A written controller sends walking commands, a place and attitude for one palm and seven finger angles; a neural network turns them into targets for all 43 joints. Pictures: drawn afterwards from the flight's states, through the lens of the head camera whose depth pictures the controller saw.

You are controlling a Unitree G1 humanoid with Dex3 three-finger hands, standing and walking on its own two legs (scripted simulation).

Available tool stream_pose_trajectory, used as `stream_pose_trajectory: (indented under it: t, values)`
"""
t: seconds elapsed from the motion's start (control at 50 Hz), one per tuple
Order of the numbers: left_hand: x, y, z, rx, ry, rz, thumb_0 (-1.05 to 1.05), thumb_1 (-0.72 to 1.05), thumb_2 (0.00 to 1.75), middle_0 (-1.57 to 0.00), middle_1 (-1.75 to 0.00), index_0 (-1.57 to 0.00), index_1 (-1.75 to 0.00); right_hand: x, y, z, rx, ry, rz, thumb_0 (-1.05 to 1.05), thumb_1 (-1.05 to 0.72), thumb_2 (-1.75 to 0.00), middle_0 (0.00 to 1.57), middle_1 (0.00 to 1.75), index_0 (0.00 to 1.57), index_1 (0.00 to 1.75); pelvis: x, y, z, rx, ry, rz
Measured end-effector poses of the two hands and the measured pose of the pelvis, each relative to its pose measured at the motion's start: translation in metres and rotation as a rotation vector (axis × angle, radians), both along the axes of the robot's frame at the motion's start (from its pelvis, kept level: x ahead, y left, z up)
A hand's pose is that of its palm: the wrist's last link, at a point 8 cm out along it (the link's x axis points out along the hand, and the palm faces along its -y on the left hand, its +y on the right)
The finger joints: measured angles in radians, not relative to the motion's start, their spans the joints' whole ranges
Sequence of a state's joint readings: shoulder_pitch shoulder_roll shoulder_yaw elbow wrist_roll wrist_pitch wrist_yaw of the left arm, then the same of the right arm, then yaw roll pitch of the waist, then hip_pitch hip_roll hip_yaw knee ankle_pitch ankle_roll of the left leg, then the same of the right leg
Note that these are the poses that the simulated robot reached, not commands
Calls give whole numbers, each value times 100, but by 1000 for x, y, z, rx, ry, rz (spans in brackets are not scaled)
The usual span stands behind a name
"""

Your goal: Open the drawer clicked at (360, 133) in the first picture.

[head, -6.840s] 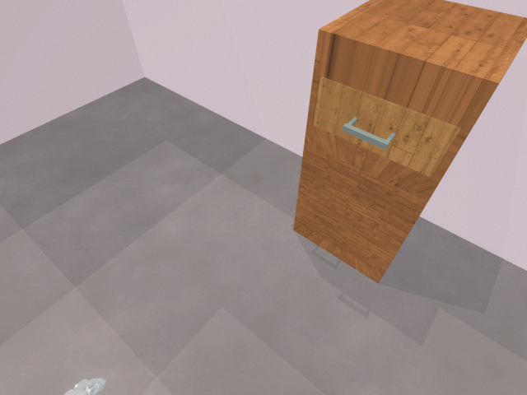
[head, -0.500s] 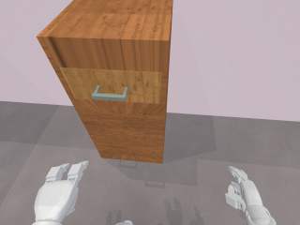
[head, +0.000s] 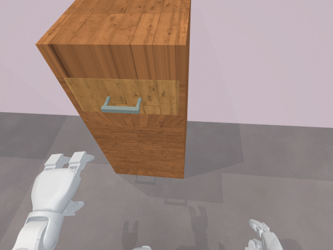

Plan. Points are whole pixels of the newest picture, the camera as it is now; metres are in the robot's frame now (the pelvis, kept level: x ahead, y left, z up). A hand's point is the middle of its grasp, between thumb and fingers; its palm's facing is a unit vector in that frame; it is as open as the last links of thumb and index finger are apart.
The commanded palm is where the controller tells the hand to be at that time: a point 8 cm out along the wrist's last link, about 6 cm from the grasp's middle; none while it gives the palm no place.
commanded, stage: raise the hand with hooked fingers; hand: left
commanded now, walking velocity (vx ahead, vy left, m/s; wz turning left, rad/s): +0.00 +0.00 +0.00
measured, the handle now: (122, 105) +0.56 +0.22 -0.04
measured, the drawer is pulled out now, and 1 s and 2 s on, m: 0.00 0.00 0.00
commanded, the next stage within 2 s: move the hooked fingers above the handle in 1.00 s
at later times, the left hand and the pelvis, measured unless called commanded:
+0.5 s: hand (57, 153) +0.29 +0.28 +0.09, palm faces +0.06 -0.08 -1.00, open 13.7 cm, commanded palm +0.27 +0.27 +0.15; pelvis +0.01 +0.03 +0.02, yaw +1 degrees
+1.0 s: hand (60, 149) +0.30 +0.27 +0.10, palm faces +0.05 -0.09 -0.99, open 13.8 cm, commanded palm +0.28 +0.27 +0.16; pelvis +0.00 +0.03 +0.03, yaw +1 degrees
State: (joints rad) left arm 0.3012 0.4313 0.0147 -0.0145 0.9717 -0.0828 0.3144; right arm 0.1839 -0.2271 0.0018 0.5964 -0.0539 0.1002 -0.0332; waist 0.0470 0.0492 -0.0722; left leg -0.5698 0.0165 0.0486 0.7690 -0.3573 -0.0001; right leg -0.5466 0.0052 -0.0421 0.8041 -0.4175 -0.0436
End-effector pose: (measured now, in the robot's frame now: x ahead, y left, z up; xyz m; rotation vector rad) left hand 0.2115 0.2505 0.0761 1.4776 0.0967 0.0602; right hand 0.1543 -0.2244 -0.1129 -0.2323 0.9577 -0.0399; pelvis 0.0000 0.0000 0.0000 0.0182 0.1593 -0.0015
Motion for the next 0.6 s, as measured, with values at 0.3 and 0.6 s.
stream_pose_trajectory:
  t: [0.3, 0.6]
  values:
    - [39, 15, 36, -2, -108, 1, 0, -30, 39, -31, -108, -30, -108, 38, 12, 30, -11, -101, -28, 1, -90, -90, 20, 30, 19, 30, 9, 26, 10, -14, -53, 1]
    - [68, 29, 77, 19, -52, -25, 0, -48, 31, -32, -120, -32, -120, 49, 58, 43, 64, -103, 58, 1, -90, -90, 20, 30, 20, 30, 5, 32, 24, -20, -111, 19]
